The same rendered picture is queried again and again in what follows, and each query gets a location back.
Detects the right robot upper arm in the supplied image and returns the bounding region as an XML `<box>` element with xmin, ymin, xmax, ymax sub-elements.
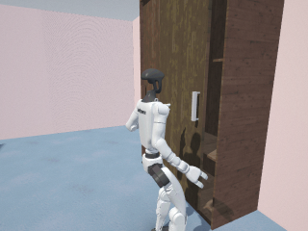
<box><xmin>151</xmin><ymin>102</ymin><xmax>169</xmax><ymax>150</ymax></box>

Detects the right robot thigh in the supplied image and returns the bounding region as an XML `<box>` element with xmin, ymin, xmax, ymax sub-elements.
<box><xmin>151</xmin><ymin>165</ymin><xmax>187</xmax><ymax>223</ymax></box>

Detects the wardrobe door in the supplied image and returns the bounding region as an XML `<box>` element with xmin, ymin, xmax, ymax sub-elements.
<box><xmin>159</xmin><ymin>0</ymin><xmax>213</xmax><ymax>210</ymax></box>
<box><xmin>142</xmin><ymin>0</ymin><xmax>160</xmax><ymax>154</ymax></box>

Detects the left robot upper arm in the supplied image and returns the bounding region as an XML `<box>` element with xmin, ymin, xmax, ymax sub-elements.
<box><xmin>125</xmin><ymin>99</ymin><xmax>142</xmax><ymax>132</ymax></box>

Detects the right robot hand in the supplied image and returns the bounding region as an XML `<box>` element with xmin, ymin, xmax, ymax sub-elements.
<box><xmin>185</xmin><ymin>166</ymin><xmax>208</xmax><ymax>189</ymax></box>

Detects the robot torso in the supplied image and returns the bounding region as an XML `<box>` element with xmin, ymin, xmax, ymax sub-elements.
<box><xmin>138</xmin><ymin>98</ymin><xmax>166</xmax><ymax>176</ymax></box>

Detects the right robot forearm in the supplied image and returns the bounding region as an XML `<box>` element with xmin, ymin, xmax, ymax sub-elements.
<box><xmin>156</xmin><ymin>139</ymin><xmax>190</xmax><ymax>174</ymax></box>

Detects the handle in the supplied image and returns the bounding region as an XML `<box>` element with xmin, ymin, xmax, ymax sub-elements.
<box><xmin>191</xmin><ymin>91</ymin><xmax>200</xmax><ymax>121</ymax></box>
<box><xmin>141</xmin><ymin>85</ymin><xmax>144</xmax><ymax>99</ymax></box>

